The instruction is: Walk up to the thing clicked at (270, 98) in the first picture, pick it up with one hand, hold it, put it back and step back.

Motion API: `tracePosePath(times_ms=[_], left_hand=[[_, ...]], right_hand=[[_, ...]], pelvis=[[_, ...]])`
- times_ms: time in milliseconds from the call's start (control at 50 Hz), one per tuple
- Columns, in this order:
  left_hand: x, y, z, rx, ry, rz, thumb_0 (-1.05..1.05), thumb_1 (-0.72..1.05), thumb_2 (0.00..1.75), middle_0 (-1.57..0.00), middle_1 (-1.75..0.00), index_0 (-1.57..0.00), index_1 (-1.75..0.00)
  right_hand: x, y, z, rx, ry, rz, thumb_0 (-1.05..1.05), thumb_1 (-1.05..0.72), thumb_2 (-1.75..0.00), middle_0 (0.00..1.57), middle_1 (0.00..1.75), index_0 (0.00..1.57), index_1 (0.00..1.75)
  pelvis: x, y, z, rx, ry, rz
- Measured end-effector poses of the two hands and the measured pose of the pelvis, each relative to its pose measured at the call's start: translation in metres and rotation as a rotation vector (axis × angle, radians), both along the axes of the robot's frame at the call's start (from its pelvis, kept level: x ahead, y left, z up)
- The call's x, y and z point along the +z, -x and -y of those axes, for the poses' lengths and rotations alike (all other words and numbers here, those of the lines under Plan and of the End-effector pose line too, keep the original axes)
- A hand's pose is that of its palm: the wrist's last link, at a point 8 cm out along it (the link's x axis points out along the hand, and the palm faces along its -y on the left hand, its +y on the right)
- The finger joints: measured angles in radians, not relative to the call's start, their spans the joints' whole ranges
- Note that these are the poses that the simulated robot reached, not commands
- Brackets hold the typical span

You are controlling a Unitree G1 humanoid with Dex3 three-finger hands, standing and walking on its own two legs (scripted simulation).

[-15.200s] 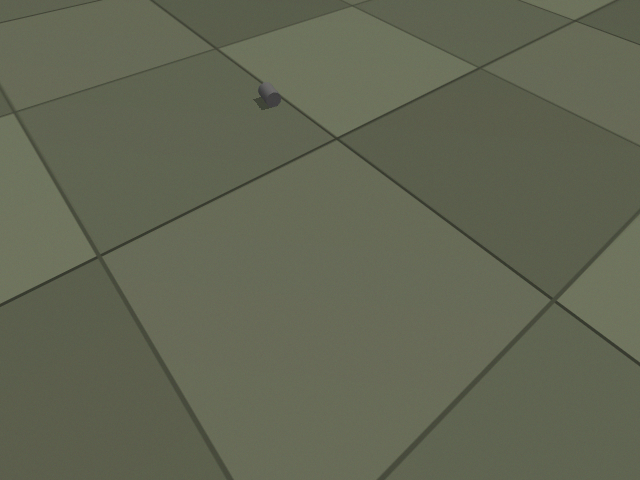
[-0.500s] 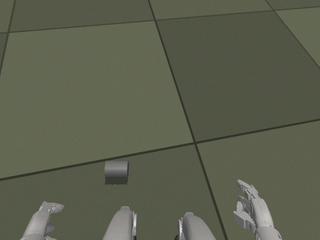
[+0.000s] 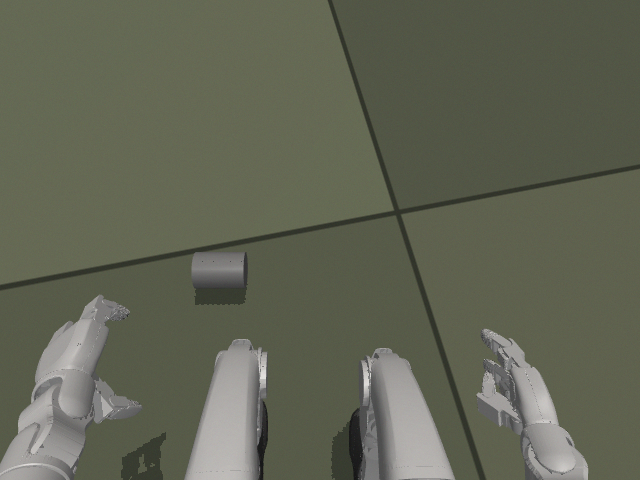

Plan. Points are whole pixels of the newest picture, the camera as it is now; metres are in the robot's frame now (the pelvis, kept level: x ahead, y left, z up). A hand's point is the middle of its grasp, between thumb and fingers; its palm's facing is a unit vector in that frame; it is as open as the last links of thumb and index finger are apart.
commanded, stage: rise first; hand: left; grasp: from above
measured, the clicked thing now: (220, 270) +0.48 +0.22 -0.51
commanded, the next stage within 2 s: none
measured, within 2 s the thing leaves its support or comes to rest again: neither
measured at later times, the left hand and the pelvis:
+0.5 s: hand (158, 303) +0.35 +0.28 -0.30, palm faces -0.46 -0.16 -0.87, open 14.0 cm; pelvis -0.06 +0.00 -0.15, yaw -4 degrees
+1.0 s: hand (174, 283) +0.40 +0.28 -0.36, palm faces -0.44 -0.02 -0.90, open 14.1 cm; pelvis -0.05 +0.00 -0.20, yaw -6 degrees
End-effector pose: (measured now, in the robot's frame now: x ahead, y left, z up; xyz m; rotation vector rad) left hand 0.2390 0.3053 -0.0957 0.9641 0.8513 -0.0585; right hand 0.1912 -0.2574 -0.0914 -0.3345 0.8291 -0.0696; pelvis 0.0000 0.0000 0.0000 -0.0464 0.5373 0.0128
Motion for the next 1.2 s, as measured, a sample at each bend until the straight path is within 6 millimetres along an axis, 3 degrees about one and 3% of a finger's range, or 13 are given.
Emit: tracePosePath(times_ms=[140, 300, 460, 580, 720, 1040, 1200], left_hand=[[-0.052, -0.044, 0.004, -0.152, -0.115, 0.059, 0.00, -0.57, 1.02, -0.11, -1.03, -0.09, -1.05], [-0.100, -0.084, 0.010, -0.310, -0.209, 0.102, 0.00, -0.54, 1.03, -0.09, -1.04, -0.09, -1.05], [-0.135, -0.113, 0.016, -0.427, -0.278, 0.129, 0.00, -0.52, 1.03, -0.08, -1.04, -0.07, -1.05], [-0.156, -0.131, 0.019, -0.489, -0.314, 0.143, 0.00, -0.52, 1.03, -0.07, -1.03, -0.07, -1.04], [-0.173, -0.149, 0.022, -0.549, -0.345, 0.155, 0.00, -0.53, 1.04, -0.08, -1.00, -0.07, -1.01], [-0.206, -0.172, 0.028, -0.580, -0.380, 0.175, 0.00, -0.52, 1.01, -0.08, -1.00, -0.09, -1.00], [-0.217, -0.181, 0.032, -0.561, -0.383, 0.168, 0.00, -0.52, 1.00, -0.08, -1.01, -0.09, -1.01]], right_hand=[[-0.078, 0.036, 0.010, -0.025, -0.011, -0.125, 0.01, -0.91, -0.91, 0.20, 0.30, 0.20, 0.30], [-0.144, 0.102, 0.015, -0.078, -0.014, -0.297, 0.01, -0.89, -0.90, 0.20, 0.30, 0.20, 0.30], [-0.173, 0.168, 0.020, -0.161, 0.017, -0.457, 0.01, -0.88, -0.90, 0.20, 0.30, 0.20, 0.30], [-0.181, 0.199, 0.022, -0.200, 0.045, -0.536, 0.00, -0.88, -0.90, 0.20, 0.30, 0.20, 0.30], [-0.189, 0.209, 0.021, -0.210, 0.064, -0.570, 0.00, -0.89, -0.90, 0.20, 0.30, 0.20, 0.30], [-0.216, 0.186, 0.015, -0.138, 0.059, -0.551, 0.00, -0.91, -0.91, 0.20, 0.30, 0.20, 0.30], [-0.223, 0.188, 0.015, -0.132, 0.056, -0.566, 0.00, -0.91, -0.91, 0.20, 0.30, 0.20, 0.30]], pelvis=[[-0.057, 0.022, 0.004, -0.018, 0.006, -0.052], [-0.111, 0.044, 0.006, -0.032, 0.017, -0.060], [-0.146, 0.055, 0.003, -0.044, 0.034, -0.051], [-0.163, 0.057, 0.000, -0.049, 0.048, -0.047], [-0.179, 0.056, -0.002, -0.054, 0.059, -0.050], [-0.205, 0.052, -0.002, -0.066, 0.063, -0.054], [-0.211, 0.050, 0.000, -0.073, 0.065, -0.059]])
